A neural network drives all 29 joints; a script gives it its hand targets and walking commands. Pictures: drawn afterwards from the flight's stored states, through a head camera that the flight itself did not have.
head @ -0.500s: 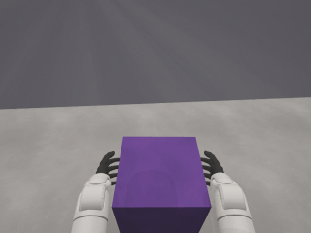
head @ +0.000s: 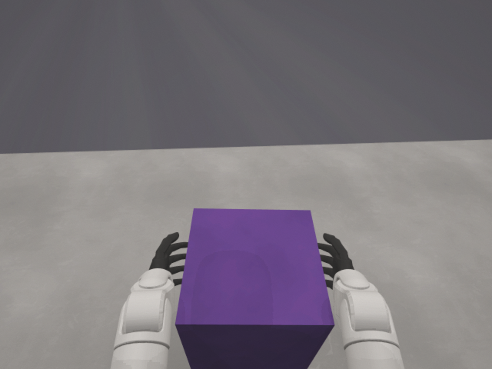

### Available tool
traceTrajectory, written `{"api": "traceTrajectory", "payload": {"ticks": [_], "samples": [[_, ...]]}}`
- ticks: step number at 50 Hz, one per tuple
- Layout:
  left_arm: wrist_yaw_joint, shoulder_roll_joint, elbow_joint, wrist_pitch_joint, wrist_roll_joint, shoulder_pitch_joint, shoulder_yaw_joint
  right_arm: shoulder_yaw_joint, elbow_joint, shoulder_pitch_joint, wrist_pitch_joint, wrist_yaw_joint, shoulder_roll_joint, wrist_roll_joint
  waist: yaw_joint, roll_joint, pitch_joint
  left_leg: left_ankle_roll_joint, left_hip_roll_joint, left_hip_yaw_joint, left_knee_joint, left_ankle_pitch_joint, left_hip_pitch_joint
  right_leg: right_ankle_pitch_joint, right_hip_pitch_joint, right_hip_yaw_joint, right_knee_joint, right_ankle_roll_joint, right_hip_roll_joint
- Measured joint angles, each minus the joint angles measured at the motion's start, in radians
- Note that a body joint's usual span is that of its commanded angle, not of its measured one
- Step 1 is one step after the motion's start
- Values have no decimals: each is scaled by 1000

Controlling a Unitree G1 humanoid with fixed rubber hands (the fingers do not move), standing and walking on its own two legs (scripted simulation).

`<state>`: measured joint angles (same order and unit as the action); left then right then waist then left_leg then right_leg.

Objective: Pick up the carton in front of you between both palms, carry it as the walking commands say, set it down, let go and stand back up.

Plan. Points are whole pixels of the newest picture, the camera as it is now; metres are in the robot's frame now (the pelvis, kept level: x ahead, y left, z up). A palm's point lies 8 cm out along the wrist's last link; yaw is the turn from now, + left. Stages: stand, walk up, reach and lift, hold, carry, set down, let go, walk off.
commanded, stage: hold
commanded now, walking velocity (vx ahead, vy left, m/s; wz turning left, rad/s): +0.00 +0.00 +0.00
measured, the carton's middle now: (250, 294) +0.30 +0.00 -0.04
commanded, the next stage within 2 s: set down in 0.82 s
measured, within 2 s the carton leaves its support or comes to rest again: neither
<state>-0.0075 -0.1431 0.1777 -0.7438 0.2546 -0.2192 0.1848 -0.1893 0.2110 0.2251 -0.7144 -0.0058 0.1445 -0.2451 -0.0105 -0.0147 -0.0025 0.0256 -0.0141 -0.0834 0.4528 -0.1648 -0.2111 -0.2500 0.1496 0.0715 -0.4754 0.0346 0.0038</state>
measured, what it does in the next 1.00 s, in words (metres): stands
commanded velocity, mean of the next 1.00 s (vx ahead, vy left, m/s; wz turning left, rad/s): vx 0.00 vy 0.00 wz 0.00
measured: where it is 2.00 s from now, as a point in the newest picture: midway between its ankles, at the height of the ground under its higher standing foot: outside the picture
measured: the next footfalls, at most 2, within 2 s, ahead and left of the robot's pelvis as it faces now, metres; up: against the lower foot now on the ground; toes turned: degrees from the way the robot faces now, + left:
none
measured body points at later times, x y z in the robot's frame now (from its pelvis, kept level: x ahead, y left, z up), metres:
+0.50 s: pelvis +0.00 +0.01 +0.00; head -0.04 +0.02 +0.45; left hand +0.29 +0.16 +0.03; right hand +0.29 -0.14 +0.04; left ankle +0.06 +0.10 -0.74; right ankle +0.01 -0.10 -0.74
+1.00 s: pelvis -0.01 +0.01 +0.00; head -0.04 +0.02 +0.45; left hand +0.31 +0.16 +0.03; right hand +0.30 -0.15 +0.03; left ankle +0.06 +0.10 -0.74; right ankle +0.01 -0.10 -0.74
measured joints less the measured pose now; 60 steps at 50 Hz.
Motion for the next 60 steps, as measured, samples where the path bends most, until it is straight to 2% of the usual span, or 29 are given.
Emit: {"api": "traceTrajectory", "payload": {"ticks": [7, 45, 51, 56, 60], "samples": [[0, -1, 10, 4, 10, -5, -8, -11, 4, -4, 8, -2, -1, 4, 12, -14, 48, 4, 1, -11, -17, -3, 68, 6, -66, -14, 22, -5, 1], [4, -9, 61, 11, 21, -44, 31, -44, 56, 40, 11, -13, 9, -28, 7, -8, 69, 17, 11, -25, -24, -1, 110, 10, -98, -38, 20, -16, -5], [25, -37, 174, 67, 71, -144, 149, -153, 174, 142, 67, -29, 38, -81, -1, -11, 84, 18, 23, -4, 21, -17, 75, -12, -59, -47, -32, -10, -2], [58, -40, 294, 159, 131, -257, 271, -288, 282, 254, 161, -40, 76, -165, -3, -16, 106, 16, 29, 20, 105, -48, -14, -43, 33, -57, -118, -7, 7], [75, -34, 354, 246, 171, -317, 314, -345, 326, 307, 247, -43, 84, -206, -4, -21, 118, 15, 26, 23, 180, -72, -142, -64, 162, -55, -194, -7, 9]]}}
